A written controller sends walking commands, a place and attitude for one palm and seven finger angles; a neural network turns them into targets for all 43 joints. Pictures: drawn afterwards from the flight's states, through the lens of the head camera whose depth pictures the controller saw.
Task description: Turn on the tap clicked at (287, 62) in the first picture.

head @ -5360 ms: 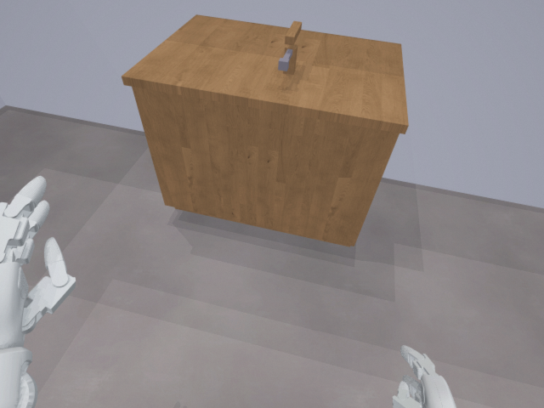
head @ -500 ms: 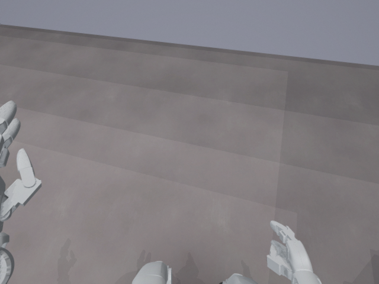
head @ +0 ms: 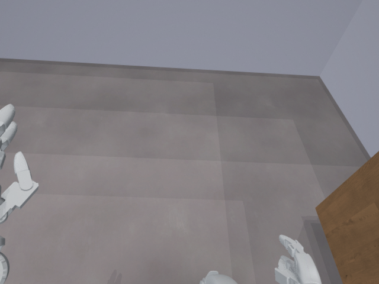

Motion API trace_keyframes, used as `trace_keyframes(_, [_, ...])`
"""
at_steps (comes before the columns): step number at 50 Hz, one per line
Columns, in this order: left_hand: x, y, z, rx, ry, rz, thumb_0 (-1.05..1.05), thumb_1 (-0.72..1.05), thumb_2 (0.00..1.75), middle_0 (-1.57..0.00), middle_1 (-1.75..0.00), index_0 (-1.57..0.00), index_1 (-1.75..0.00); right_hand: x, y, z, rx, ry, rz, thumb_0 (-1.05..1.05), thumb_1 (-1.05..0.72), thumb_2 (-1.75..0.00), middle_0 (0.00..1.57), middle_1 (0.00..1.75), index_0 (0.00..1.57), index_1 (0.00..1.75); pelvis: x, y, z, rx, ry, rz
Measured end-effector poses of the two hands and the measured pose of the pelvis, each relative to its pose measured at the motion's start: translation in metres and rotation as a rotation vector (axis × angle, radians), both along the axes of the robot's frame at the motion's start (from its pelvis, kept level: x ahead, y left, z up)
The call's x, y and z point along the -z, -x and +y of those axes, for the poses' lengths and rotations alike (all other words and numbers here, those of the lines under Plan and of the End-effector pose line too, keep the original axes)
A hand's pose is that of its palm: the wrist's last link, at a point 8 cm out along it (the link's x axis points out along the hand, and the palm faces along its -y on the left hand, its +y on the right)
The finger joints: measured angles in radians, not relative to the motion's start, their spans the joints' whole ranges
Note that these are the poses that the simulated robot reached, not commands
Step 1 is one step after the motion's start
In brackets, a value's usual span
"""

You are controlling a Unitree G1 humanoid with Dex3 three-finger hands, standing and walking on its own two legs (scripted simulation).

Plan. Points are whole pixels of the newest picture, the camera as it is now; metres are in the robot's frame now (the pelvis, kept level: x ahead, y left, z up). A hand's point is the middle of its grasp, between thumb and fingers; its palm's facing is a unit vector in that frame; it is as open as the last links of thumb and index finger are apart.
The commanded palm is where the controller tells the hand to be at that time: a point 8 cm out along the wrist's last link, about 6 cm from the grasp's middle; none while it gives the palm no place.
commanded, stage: turn to face it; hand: left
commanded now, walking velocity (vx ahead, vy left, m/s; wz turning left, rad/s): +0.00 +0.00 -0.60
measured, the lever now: out of the picture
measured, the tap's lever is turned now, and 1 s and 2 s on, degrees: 0 0 0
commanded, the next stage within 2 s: none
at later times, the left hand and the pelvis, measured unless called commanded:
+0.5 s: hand (146, 194) +0.21 +0.09 +0.18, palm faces +0.01 -0.83 -0.56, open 7.4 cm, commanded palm +0.17 +0.16 +0.19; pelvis -0.08 -0.05 +0.00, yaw -19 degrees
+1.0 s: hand (209, 225) +0.17 +0.00 +0.18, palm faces -0.17 -0.86 -0.49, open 7.4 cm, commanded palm +0.14 +0.08 +0.19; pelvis -0.15 -0.05 +0.00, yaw -37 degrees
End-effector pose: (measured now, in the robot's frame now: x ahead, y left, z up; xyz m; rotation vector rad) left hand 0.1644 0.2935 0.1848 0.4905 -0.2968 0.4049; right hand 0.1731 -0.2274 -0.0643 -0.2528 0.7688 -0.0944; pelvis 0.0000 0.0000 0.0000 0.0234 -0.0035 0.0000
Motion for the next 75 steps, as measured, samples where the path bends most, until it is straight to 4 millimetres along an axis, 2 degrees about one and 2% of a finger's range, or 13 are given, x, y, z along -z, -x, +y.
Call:
trace_keyframes(6, [-0.013,-0.009,-0.025,0.084,0.031,-0.037,0.01,0.89,0.9,-0.21,-0.3,-0.2,-0.3,0.008,0.042,0.022,0.038,-0.12,0.011,0.01,-0.91,-0.9,0.2,0.3,0.2,0.3,-0.007,0.014,-0.001,0.093,0.06,-0.025])
trace_keyframes(10, [-0.018,-0.027,-0.056,0.177,-0.015,-0.023,0.01,0.89,0.9,-0.21,-0.3,-0.2,-0.3,0.018,0.071,0.014,0.089,-0.172,0.025,0.01,-0.9,-0.89,0.21,0.3,0.21,0.3,-0.006,0.028,-0.015,0.152,0.069,-0.011])
trace_keyframes(15, [-0.005,-0.043,-0.108,0.285,-0.094,0.044,0.01,0.9,0.9,-0.21,-0.3,-0.2,-0.3,0.04,0.111,-0.032,0.184,-0.187,0.039,0.01,-0.9,-0.89,0.21,0.3,0.21,0.3,0.007,0.048,-0.042,0.208,0.067,0.005])
trace_keyframes(19, [-0.003,-0.038,-0.142,0.393,-0.109,0.102,0.01,0.89,0.9,-0.21,-0.3,-0.21,-0.3,0.045,0.149,-0.078,0.298,-0.122,0.107,0.01,-0.91,-0.89,0.21,0.3,0.21,0.3,0.004,0.063,-0.047,0.254,0.041,0.014])
trace_keyframes(23, [-0.011,-0.028,-0.152,0.449,-0.154,0.132,0.01,0.89,0.9,-0.22,-0.3,-0.21,-0.3,0.031,0.183,-0.111,0.409,-0.045,0.135,0.01,-0.91,-0.9,0.2,0.3,0.2,0.3,-0.001,0.072,-0.05,0.31,0.02,0.023])
trace_keyframes(27, [-0.019,-0.023,-0.148,0.454,-0.163,0.088,0.01,0.89,0.9,-0.22,-0.3,-0.22,-0.31,0.018,0.204,-0.126,0.466,0.011,0.124,0.01,-0.91,-0.9,0.2,0.3,0.2,0.3,-0.003,0.079,-0.048,0.356,0.013,0.029])
trace_keyframes(32, [-0.014,-0.02,-0.139,0.456,-0.077,0.016,0.01,0.89,0.9,-0.22,-0.3,-0.21,-0.3,0.006,0.215,-0.119,0.487,0.048,0.07,0.01,-0.91,-0.9,0.2,0.3,0.2,0.3,0.001,0.084,-0.037,0.406,0.023,0.033])
trace_keyframes(38, [0.0,-0.021,-0.14,0.482,0.001,-0.003,0.01,0.89,0.9,-0.22,-0.3,-0.21,-0.3,-0.003,0.223,-0.083,0.496,0.007,-0.011,0.01,-0.91,-0.9,0.2,0.3,0.2,0.3,0.0,0.1,-0.027,0.481,0.026,-0.003])
trace_keyframes(46, [-0.016,-0.01,-0.196,0.637,-0.01,-0.012,0.01,0.89,0.9,-0.21,-0.3,-0.2,-0.3,0.011,0.258,-0.05,0.52,-0.16,-0.045,0.01,-0.91,-0.9,0.2,0.3,0.2,0.3,-0.006,0.129,-0.033,0.596,0.065,0.014])
trace_keyframes(54, [-0.008,0.015,-0.274,0.772,-0.153,0.055,0.01,0.89,0.9,-0.21,-0.3,-0.21,-0.3,0.052,0.352,-0.084,0.665,-0.203,0.027,0.01,-0.9,-0.89,0.21,0.3,0.21,0.3,0.007,0.174,-0.057,0.679,0.041,0.025])
trace_keyframes(62, [-0.017,0.039,-0.298,0.864,-0.221,0.129,0.01,0.89,0.9,-0.22,-0.3,-0.21,-0.3,0.036,0.451,-0.121,0.896,-0.097,0.143,0.01,-0.91,-0.9,0.2,0.3,0.2,0.3,-0.007,0.197,-0.063,0.781,-0.007,0.026])
trace_keyframes(68, [-0.02,0.044,-0.302,0.872,-0.138,0.077,0.01,0.89,0.9,-0.22,-0.3,-0.21,-0.3,0.018,0.478,-0.127,0.958,-0.039,0.107,0.01,-0.91,-0.9,0.2,0.3,0.2,0.3,-0.01,0.206,-0.061,0.843,-0.012,0.023])
trace_keyframes(75, [-0.013,0.051,-0.308,0.957,-0.012,0.037,0.01,0.89,0.9,-0.22,-0.3,-0.21,-0.3,-0.002,0.474,-0.11,0.958,-0.009,0.029,0.01,-0.91,-0.9,0.2,0.3,0.2,0.3,-0.009,0.211,-0.046,0.912,-0.017,0.033])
